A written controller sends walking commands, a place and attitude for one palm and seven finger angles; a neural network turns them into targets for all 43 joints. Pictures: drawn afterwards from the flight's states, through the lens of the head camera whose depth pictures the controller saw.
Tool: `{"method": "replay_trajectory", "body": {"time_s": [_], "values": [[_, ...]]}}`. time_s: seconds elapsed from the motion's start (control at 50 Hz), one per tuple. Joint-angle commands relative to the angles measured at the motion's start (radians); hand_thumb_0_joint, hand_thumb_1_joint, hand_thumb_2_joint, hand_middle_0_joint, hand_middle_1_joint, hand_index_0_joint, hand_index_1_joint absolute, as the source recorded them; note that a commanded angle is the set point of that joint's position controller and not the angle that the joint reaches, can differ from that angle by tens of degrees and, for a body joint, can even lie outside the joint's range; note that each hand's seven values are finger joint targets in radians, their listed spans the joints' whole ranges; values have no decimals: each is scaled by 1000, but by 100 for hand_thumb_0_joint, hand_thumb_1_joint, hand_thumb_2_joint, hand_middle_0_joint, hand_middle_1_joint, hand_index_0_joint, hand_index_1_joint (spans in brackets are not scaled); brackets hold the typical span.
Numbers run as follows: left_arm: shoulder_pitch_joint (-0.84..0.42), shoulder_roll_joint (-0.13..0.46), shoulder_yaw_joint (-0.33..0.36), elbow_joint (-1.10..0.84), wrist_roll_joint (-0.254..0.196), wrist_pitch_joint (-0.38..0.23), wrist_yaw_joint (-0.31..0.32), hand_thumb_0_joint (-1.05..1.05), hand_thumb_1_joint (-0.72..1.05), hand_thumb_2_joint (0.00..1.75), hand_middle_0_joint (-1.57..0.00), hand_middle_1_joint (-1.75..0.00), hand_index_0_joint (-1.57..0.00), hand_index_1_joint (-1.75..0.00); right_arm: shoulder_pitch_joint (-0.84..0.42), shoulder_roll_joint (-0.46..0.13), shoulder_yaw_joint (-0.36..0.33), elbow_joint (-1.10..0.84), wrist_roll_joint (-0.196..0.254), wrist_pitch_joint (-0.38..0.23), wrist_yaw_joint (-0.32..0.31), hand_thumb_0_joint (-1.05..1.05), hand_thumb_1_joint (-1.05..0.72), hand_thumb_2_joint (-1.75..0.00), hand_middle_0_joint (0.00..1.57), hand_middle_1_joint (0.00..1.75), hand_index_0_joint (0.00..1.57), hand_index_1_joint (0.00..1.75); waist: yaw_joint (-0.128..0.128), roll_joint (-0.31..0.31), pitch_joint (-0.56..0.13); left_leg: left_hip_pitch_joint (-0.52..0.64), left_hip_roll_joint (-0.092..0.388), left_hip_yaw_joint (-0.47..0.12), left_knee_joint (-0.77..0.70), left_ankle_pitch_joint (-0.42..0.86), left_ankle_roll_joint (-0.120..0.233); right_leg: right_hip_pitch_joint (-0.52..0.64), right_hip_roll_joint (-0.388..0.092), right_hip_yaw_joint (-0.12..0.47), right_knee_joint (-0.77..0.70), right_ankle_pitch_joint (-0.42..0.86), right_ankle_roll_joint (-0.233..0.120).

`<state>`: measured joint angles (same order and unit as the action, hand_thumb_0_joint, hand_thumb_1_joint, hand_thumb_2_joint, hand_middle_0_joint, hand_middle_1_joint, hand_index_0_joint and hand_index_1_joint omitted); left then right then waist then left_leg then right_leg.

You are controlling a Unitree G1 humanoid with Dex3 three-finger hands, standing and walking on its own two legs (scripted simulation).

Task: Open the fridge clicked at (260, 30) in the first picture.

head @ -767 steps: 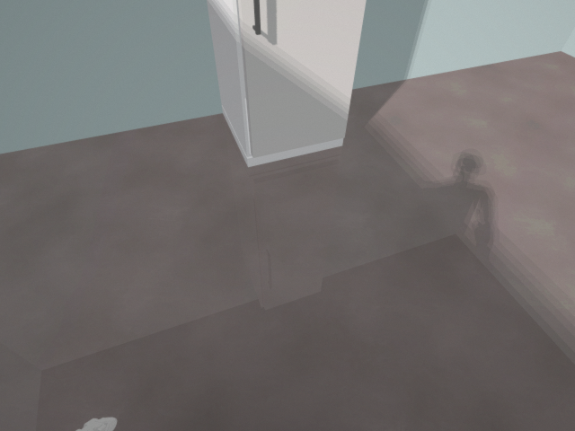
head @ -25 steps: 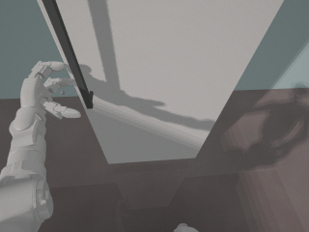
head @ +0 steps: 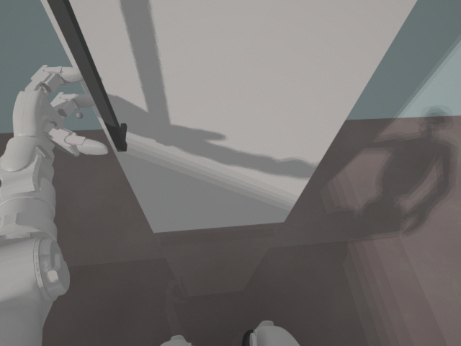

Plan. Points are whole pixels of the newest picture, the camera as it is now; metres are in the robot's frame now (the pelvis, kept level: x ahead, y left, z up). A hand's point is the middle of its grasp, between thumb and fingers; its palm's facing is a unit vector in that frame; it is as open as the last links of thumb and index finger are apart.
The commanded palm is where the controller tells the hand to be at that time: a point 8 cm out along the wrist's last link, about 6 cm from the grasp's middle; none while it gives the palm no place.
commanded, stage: slide the fingers in behind the handle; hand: left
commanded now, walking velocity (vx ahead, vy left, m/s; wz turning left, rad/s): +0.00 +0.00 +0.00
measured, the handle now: (82, 41) +0.51 +0.20 +0.21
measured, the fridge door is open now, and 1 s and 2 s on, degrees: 0 0 0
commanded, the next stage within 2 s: grip the handle and tug to test in 1.84 s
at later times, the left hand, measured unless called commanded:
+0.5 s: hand (80, 124) +0.45 +0.23 +0.11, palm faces +0.04 -1.00 +0.02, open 14.0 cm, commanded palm +0.43 +0.28 +0.11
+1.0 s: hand (101, 122) +0.46 +0.20 +0.11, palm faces +0.04 -1.00 +0.01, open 14.0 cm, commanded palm +0.43 +0.25 +0.11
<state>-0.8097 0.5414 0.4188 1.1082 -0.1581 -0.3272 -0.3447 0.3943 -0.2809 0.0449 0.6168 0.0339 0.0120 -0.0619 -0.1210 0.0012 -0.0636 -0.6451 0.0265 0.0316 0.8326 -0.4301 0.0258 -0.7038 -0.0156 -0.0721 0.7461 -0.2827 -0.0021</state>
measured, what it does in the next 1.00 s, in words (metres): stands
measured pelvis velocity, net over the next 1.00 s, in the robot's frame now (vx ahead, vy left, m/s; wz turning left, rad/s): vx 0.01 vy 0.00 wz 0.00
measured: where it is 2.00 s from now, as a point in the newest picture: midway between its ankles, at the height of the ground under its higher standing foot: outside the picture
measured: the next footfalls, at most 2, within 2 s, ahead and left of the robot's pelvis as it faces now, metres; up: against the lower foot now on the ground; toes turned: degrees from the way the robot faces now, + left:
none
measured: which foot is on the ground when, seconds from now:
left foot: down 0.00-1.00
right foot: down 0.00-1.00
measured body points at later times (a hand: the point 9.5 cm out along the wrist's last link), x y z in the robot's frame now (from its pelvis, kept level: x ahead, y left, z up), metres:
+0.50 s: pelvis +0.01 +0.01 +0.00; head +0.08 +0.02 +0.45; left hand +0.45 +0.28 +0.11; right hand +0.06 -0.26 -0.10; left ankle -0.02 +0.10 -0.70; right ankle +0.04 -0.12 -0.70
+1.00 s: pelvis +0.01 +0.00 +0.00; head +0.07 +0.01 +0.45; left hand +0.45 +0.25 +0.11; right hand +0.06 -0.26 -0.11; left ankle -0.02 +0.10 -0.70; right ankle +0.04 -0.12 -0.70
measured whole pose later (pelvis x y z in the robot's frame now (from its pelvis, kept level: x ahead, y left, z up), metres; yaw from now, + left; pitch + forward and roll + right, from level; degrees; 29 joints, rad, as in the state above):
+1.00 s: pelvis +0.01 +0.00 +0.00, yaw +0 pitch +12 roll -2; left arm -0.69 0.38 0.33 0.94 -0.17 -0.30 -0.22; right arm 0.38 -0.26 0.03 0.62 0.03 0.02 -0.04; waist -0.09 0.02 -0.08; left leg -0.59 0.02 0.03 0.81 -0.43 0.02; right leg -0.65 -0.02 -0.07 0.74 -0.29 0.00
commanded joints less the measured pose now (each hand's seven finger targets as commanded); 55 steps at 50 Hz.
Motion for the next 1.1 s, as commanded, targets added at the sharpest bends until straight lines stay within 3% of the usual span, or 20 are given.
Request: {"method": "replay_trajectory", "body": {"time_s": [0.0, 0.06, 0.1, 0.18, 0.24, 0.3, 0.36, 0.4, 0.44, 0.46, 0.5, 0.56, 0.66, 0.7, 0.84, 0.9, 0.94, 1.0, 1.04, 1.08], "values": [[-444, 299, 39, -194, -20, -41, -2, 0, -50, 30, -30, -120, -30, -120, 111, -172, -67, -80, -5, -22, -13, 0, -90, -90, 20, 30, 20, 30, 2, 91, -404, 97, -18, -49, -123, 303, -4, 294, 33, 51, -50, 246, -14], [-386, 305, 62, -201, -32, -39, -6, 0, -50, 30, -30, -120, -30, -120, 119, -172, -68, -84, -7, -19, -8, 0, -90, -90, 20, 30, 20, 30, 21, 102, -424, 120, -14, -50, -119, 352, -8, 291, 37, 45, -44, 270, -19], [-396, 293, 47, -205, -30, -38, -8, 0, -50, 30, -30, -120, -30, -120, 117, -172, -68, -85, -8, -15, -5, 0, -90, -90, 20, 30, 20, 30, 13, 85, -394, 99, -13, -49, -124, 321, -8, 287, 38, 43, -49, 250, -17], [-384, 260, 28, -263, -31, -47, 0, 0, -50, 30, -30, -120, -30, -120, 112, -168, -72, -95, -8, -14, 0, 0, -90, -90, 20, 30, 20, 30, 18, 113, -419, 147, -11, -54, -126, 344, -11, 272, 41, 39, -48, 243, -20], [-314, 261, 47, -297, -46, -51, 3, 0, -50, 30, -30, -120, -30, -120, 105, -167, -75, -106, -7, -14, 2, 0, -90, -90, 20, 30, 20, 30, 36, 104, -425, 155, -8, -51, -128, 379, -12, 295, 43, 36, -44, 266, -25], [-309, 201, 6, -324, -47, -43, 8, 0, -50, 30, -30, -120, -30, -120, 91, -160, -77, -106, -4, -16, 6, 0, -90, -90, 20, 30, 20, 30, 28, 103, -399, 172, -6, -53, -135, 379, -14, 276, 45, 32, -52, 260, -22], [-310, 183, -5, -366, -51, -37, 20, 0, -50, 30, -30, -120, -30, -120, 80, -158, -77, -107, -2, -20, 5, 0, -90, -90, 20, 30, 20, 30, 30, 127, -397, 203, -4, -59, -138, 396, -19, 258, 44, 28, -53, 253, -25], [-303, 178, -8, -371, -49, -32, 33, 0, -50, 30, -30, -120, -30, -120, 75, -158, -78, -106, -1, -22, 5, 0, -90, -90, 20, 30, 20, 30, 31, 107, -382, 194, -4, -62, -141, 384, -20, 262, 42, 26, -55, 247, -25], [-352, 147, -38, -402, -44, -35, 50, 0, -50, 30, -30, -120, -30, -120, 73, -153, -77, -101, -3, -26, 4, 0, -90, -90, 20, 30, 20, 30, 18, 120, -367, 222, -3, -72, -139, 406, -23, 238, 42, 20, -53, 242, -27], [-351, 144, -36, -407, -38, -36, 57, 0, -50, 30, -30, -120, -30, -120, 71, -153, -78, -99, -5, -28, 6, 0, -90, -90, 20, 30, 20, 30, 24, 138, -391, 242, -2, -74, -138, 422, -28, 231, 42, 20, -51, 243, -26], [-339, 137, -32, -357, -40, -31, 68, 0, -50, 30, -30, -120, -30, -120, 71, -154, -76, -90, -5, -30, 7, 0, -90, -90, 20, 30, 20, 30, 19, 75, -358, 208, -4, -73, -140, 386, -26, 240, 42, 19, -54, 236, -24], [-346, 139, -37, -330, -26, -34, 73, 0, -50, 30, -30, -120, -30, -120, 63, -152, -70, -91, -6, -31, 6, 0, -90, -90, 20, 30, 20, 30, 22, 83, -346, 177, -10, -66, -140, 369, -23, 253, 36, 24, -48, 243, -25], [-361, 118, -45, -369, -29, -48, 83, 0, -50, 30, -30, -120, -30, -120, 61, -148, -75, -94, -9, -34, 12, 0, -90, -90, 20, 30, 20, 30, 26, 108, -424, 240, -7, -71, -122, 451, -29, 257, 38, 27, -38, 284, -25], [-320, 104, -46, -344, -35, -43, 83, 0, -50, 30, -30, -120, -30, -120, 60, -147, -75, -95, -7, -33, 14, 0, -90, -90, 20, 30, 20, 30, 32, 63, -401, 209, -7, -66, -125, 446, -27, 278, 39, 25, -39, 297, -23], [-317, 87, -58, -416, -28, -44, 104, 0, -50, 30, -30, -120, -30, -120, 59, -141, -82, -101, -8, -30, 18, 0, -90, -90, 20, 30, 20, 30, 39, 93, -426, 224, -9, -63, -125, 465, -24, 292, 39, 26, -38, 309, -25], [-321, 55, -80, -397, -28, -39, 114, 0, -50, 30, -30, -120, -30, -120, 57, -139, -81, -91, -5, -30, 19, 0, -90, -90, 20, 30, 20, 30, 26, 65, -387, 201, -9, -57, -134, 415, -23, 285, 39, 25, -50, 293, -21], [-316, 99, -46, -375, -23, -38, 126, 0, -50, 30, -30, -120, -30, -120, 60, -145, -79, -88, -8, -29, 15, 0, -90, -90, 20, 30, 20, 30, 35, 48, -375, 166, -15, -54, -141, 378, -17, 314, 37, 28, -50, 286, -24], [-337, 75, -66, -385, -11, -45, 137, 0, -50, 30, -30, -120, -30, -120, 47, -136, -77, -91, -7, -34, 16, 0, -90, -90, 20, 30, 20, 30, 32, 83, -372, 165, -20, -45, -147, 330, -15, 305, 34, 35, -59, 259, -22], [-335, 107, -40, -360, -10, -53, 143, 0, -50, 30, -30, -120, -30, -120, 56, -143, -76, -85, -9, -34, 12, 0, -90, -90, 20, 30, 20, 30, 32, 34, -368, 138, -21, -47, -147, 316, -11, 329, 34, 37, -58, 258, -23], [-357, 77, -66, -354, -6, -60, 143, 0, -50, 30, -30, -120, -30, -120, 49, -136, -74, -84, -8, -38, 13, 0, -90, -90, 20, 30, 20, 30, 29, 66, -370, 144, -23, -43, -150, 309, -12, 323, 32, 40, -58, 259, -22]]}}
